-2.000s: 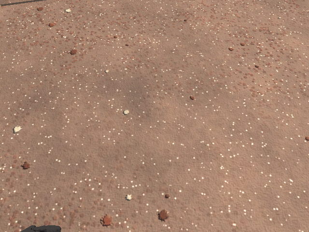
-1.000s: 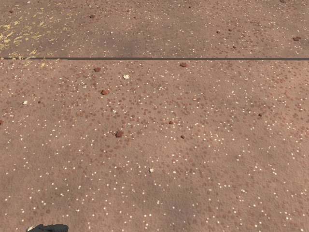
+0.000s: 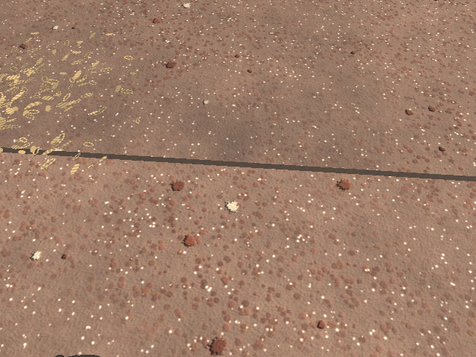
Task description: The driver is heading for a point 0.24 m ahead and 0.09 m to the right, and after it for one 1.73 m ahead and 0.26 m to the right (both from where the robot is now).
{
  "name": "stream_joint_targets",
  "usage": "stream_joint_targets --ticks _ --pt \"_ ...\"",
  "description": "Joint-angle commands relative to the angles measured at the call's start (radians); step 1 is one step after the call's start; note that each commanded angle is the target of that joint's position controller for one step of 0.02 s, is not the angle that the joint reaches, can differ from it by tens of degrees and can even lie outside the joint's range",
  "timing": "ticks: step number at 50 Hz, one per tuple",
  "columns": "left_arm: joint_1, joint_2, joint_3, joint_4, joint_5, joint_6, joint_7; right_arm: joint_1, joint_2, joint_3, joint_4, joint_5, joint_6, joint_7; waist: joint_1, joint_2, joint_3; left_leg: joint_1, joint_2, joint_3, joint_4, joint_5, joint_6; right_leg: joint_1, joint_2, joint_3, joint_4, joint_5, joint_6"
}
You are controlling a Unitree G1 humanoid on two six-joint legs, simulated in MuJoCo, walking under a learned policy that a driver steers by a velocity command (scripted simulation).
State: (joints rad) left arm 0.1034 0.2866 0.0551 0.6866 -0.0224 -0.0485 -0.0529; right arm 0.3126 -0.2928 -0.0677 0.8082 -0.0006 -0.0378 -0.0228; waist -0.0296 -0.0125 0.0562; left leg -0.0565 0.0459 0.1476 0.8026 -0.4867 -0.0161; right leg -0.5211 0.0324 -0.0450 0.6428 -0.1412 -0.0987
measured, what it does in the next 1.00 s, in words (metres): walks ahead, turning right: left foot, then right foot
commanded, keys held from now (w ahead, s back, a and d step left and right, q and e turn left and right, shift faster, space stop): w+e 0.02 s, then e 0.56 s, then no key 0.18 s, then q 0.24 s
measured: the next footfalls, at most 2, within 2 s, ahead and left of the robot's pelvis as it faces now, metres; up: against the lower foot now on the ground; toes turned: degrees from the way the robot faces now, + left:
left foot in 0.40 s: +0.38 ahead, +0.08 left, +0.00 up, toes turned -21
right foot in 0.80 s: +0.21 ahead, -0.13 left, +0.00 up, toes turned -26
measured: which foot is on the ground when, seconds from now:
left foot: up 0.00-0.38, down 0.40-0.82, up 0.84-1.00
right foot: down 0.00-0.40, up 0.42-0.78, down 0.80-1.00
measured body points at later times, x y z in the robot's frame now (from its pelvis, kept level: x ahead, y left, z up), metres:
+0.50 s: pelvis +0.21 +0.02 +0.01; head +0.25 +0.02 +0.46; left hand +0.43 +0.26 -0.09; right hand +0.32 -0.28 -0.07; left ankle +0.34 +0.10 -0.71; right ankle +0.10 -0.07 -0.65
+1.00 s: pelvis +0.22 -0.02 +0.03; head +0.23 -0.05 +0.47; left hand +0.47 +0.15 -0.07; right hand +0.20 -0.32 -0.10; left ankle +0.27 +0.12 -0.66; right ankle +0.18 -0.11 -0.71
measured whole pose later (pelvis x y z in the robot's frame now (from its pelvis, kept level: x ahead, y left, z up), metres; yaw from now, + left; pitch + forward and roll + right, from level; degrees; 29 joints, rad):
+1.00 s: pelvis +0.22 -0.02 +0.03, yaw -23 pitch +0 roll +1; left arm 0.16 0.22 0.03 0.71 0.02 0.01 0.02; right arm 0.22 -0.31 -0.07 0.82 0.02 0.04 -0.02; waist -0.02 0.04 0.02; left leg -0.43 0.02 -0.04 0.94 -0.47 -0.08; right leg -0.22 0.00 -0.05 0.48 -0.27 -0.03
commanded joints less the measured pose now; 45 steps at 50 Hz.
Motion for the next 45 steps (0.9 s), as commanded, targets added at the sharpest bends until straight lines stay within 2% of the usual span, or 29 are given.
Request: stream_joint_targets --ticks 1,2,3,4,5,8,11,15,18,19,20,21,22,23,24,25,27,28,30,33,36,38,39,40,41,42,43,44,45 --pt "0.316 0.219 0.070 -0.012 0.005 -0.013 0.017 -0.067 -0.129 -0.009 -0.152 0.031 -0.086 0.028 0.161 -0.101 -0.361 -0.735 -0.058 -0.275 0.616 -0.055 0.014 0.891 -0.346 0.787 -0.333 -0.158 -0.290" --pt "0.254 0.189 0.060 -0.022 0.006 -0.018 0.019 -0.118 -0.132 -0.005 -0.170 0.040 -0.101 0.031 0.132 -0.053 -0.223 -0.735 -0.019 -0.255 0.544 0.025 0.029 0.735 -0.309 0.636 -0.334 -0.020 -0.248" --pt "0.177 0.165 0.053 -0.035 0.007 -0.018 0.020 -0.127 -0.127 -0.009 -0.163 0.016 -0.104 0.022 0.080 0.015 -0.135 -0.689 0.017 -0.240 0.453 0.073 0.021 0.577 -0.264 0.514 -0.324 0.197 -0.214" --pt "0.128 0.134 0.043 -0.053 0.012 -0.016 0.025 -0.115 -0.145 -0.019 -0.155 -0.007 -0.094 0.014 0.045 0.015 -0.103 -0.613 0.041 -0.232 0.397 0.098 0.009 0.465 -0.232 0.422 -0.326 0.386 -0.195" --pt "0.108 0.132 0.041 -0.066 0.021 -0.013 0.030 -0.095 -0.142 -0.022 -0.155 -0.013 -0.078 0.012 0.020 -0.011 -0.101 -0.551 0.042 -0.229 0.377 0.109 -0.008 0.388 -0.213 0.384 -0.332 0.505 -0.194" --pt "0.100 0.171 0.054 -0.055 0.021 -0.008 0.048 -0.072 -0.091 -0.008 -0.150 -0.019 -0.044 0.002 -0.004 -0.022 -0.112 -0.494 0.008 -0.190 0.222 0.185 -0.060 0.277 -0.158 0.279 -0.330 0.699 -0.183" --pt "0.113 0.180 0.058 -0.039 0.002 0.021 0.072 -0.145 -0.064 0.006 -0.164 -0.017 -0.034 -0.001 0.022 -0.066 -0.151 -0.426 -0.046 -0.178 0.004 0.363 -0.082 0.244 -0.094 0.229 -0.286 0.642 -0.120" --pt "0.145 0.175 0.058 -0.029 -0.001 0.057 0.090 -0.250 -0.081 0.003 -0.188 -0.002 -0.033 0.016 0.066 -0.098 -0.168 -0.383 -0.088 -0.211 -0.194 0.463 -0.077 0.294 -0.106 0.326 -0.229 0.430 -0.076" --pt "0.113 0.158 0.054 -0.044 0.004 0.065 0.095 -0.219 -0.118 -0.015 -0.184 -0.007 -0.045 0.023 0.036 -0.120 -0.154 -0.350 -0.083 -0.251 -0.302 0.420 -0.040 0.355 -0.122 0.448 -0.139 0.323 -0.054" --pt "0.084 0.147 0.050 -0.054 0.003 0.064 0.095 -0.179 -0.120 -0.019 -0.174 -0.011 -0.054 0.022 0.004 -0.121 -0.153 -0.282 -0.068 -0.242 -0.389 0.510 -0.016 0.346 -0.094 0.453 -0.085 0.270 -0.029" --pt "0.094 0.106 0.037 -0.069 0.013 0.059 0.092 -0.142 -0.156 -0.027 -0.174 -0.026 -0.060 0.014 -0.002 -0.065 -0.206 -0.135 0.039 -0.307 -0.413 0.692 0.034 0.298 -0.038 0.416 0.042 0.146 0.010" --pt "0.189 0.046 0.019 -0.074 0.033 0.054 0.090 -0.135 -0.201 -0.029 -0.191 -0.046 -0.053 0.001 0.051 0.152 -0.278 0.094 0.257 -0.515 -0.365 1.119 0.138 0.122 0.083 0.296 0.265 -0.385 0.067" --pt "0.308 0.093 0.023 -0.071 0.011 0.056 0.083 -0.082 -0.198 -0.035 -0.164 -0.045 -0.032 0.004 0.084 0.333 -0.360 0.183 0.445 -0.804 -0.397 1.045 0.322 -0.030 0.104 0.225 0.471 -0.616 0.113" --pt "0.303 0.186 0.049 -0.035 0.005 0.066 0.084 -0.124 -0.142 -0.024 -0.189 -0.021 -0.023 0.006 0.064 0.199 -0.303 0.122 0.392 -0.762 -0.416 0.850 0.316 -0.064 0.042 0.234 0.583 -0.544 0.150" --pt "0.221 0.215 0.063 -0.035 0.000 0.084 0.088 -0.148 -0.098 -0.012 -0.197 -0.019 -0.012 0.003 0.039 0.125 -0.237 0.061 0.315 -0.605 -0.412 0.719 0.260 -0.086 0.016 0.205 0.629 -0.464 0.171" --pt "0.189 0.201 0.065 -0.036 -0.003 0.103 0.094 -0.181 -0.087 -0.006 -0.203 -0.019 0.000 0.001 0.042 0.094 -0.194 -0.014 0.257 -0.512 -0.436 0.617 0.227 -0.081 -0.002 0.186 0.631 -0.412 0.185" --pt "0.164 0.155 0.056 -0.056 -0.003 0.119 0.096 -0.223 -0.106 -0.009 -0.198 -0.023 0.016 -0.007 0.051 0.134 -0.118 -0.151 0.189 -0.380 -0.493 0.523 0.214 -0.035 -0.025 0.135 0.577 -0.330 0.195" --pt "0.164 0.128 0.050 -0.062 -0.004 0.119 0.095 -0.222 -0.105 -0.011 -0.194 -0.028 0.020 -0.010 0.048 0.157 -0.115 -0.163 0.169 -0.332 -0.509 0.518 0.216 -0.014 -0.024 0.108 0.532 -0.310 0.197" --pt "0.143 0.102 0.041 -0.077 0.002 0.113 0.094 -0.203 -0.107 -0.014 -0.181 -0.028 0.025 -0.016 0.030 0.172 -0.142 -0.129 0.187 -0.303 -0.512 0.569 0.245 0.008 -0.035 0.090 0.447 -0.309 0.198" --pt "0.120 0.081 0.027 -0.088 0.015 0.105 0.086 -0.212 -0.129 -0.022 -0.168 -0.016 0.030 -0.011 0.022 0.167 -0.183 -0.120 0.215 -0.277 -0.504 0.601 0.265 0.102 -0.056 0.080 0.284 -0.293 0.178" --pt "0.122 0.095 0.027 -0.081 0.017 0.104 0.072 -0.209 -0.148 -0.026 -0.149 -0.002 0.038 0.000 0.015 0.182 -0.180 -0.128 0.228 -0.276 -0.499 0.530 0.265 0.184 -0.048 0.053 0.133 -0.253 0.152" --pt "0.156 0.090 0.027 -0.061 0.020 0.102 0.062 -0.219 -0.151 -0.024 -0.134 0.014 0.043 0.005 0.042 0.172 -0.165 -0.158 0.216 -0.263 -0.466 0.470 0.239 0.272 -0.031 0.024 -0.046 -0.153 0.118" --pt "0.184 0.078 0.025 -0.041 0.026 0.100 0.057 -0.210 -0.131 -0.015 -0.118 0.022 0.044 0.008 0.058 0.160 -0.154 -0.212 0.193 -0.252 -0.438 0.429 0.205 0.363 -0.019 0.018 -0.176 -0.078 0.091" --pt "0.189 0.090 0.024 -0.040 0.037 0.099 0.058 -0.156 -0.085 0.002 -0.089 0.023 0.040 0.016 0.055 0.111 -0.145 -0.296 0.151 -0.226 -0.403 0.326 0.127 0.466 -0.058 0.083 -0.273 -0.005 0.056" --pt "0.201 0.148 0.027 -0.048 0.050 0.100 0.069 -0.123 0.000 0.031 -0.093 -0.018 0.031 0.033 0.015 -0.123 -0.181 -0.397 0.048 -0.122 -0.209 0.101 0.023 0.563 -0.279 0.339 -0.326 0.145 -0.004" --pt "0.121 0.143 0.020 -0.051 0.072 0.090 0.065 -0.147 -0.019 0.023 -0.108 -0.014 0.029 0.029 0.010 -0.233 -0.132 -0.364 0.010 -0.142 -0.170 -0.063 -0.018 0.315 -0.388 0.386 -0.357 0.069 -0.134" --pt "0.050 0.109 0.013 -0.068 0.081 0.069 0.061 -0.189 -0.086 0.008 -0.102 -0.005 0.035 0.022 0.026 -0.171 -0.077 -0.305 0.025 -0.177 -0.100 -0.006 -0.030 0.237 -0.327 0.332 -0.390 -0.052 -0.131" --pt "0.023 0.108 0.015 -0.056 0.080 0.051 0.063 -0.190 -0.105 -0.004 -0.092 0.006 0.041 0.018 0.019 -0.173 -0.052 -0.328 0.005 -0.174 -0.057 0.042 -0.032 0.241 -0.287 0.278 -0.384 -0.062 -0.101" --pt "0.021 0.129 0.023 -0.049 0.070 0.040 0.067 -0.172 -0.121 -0.015 -0.070 0.007 0.051 0.008 0.026 -0.173 -0.047 -0.364 -0.003 -0.177 0.006 0.039 -0.039 0.272 -0.272 0.251 -0.373 -0.013 -0.089"
Velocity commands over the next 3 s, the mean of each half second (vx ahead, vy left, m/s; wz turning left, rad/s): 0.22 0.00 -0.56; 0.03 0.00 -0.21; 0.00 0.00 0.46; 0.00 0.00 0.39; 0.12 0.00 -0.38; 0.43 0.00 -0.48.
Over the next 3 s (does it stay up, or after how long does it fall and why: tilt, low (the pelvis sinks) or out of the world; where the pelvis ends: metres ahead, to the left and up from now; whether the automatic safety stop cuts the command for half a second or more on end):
stays up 0.51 -0.08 0.01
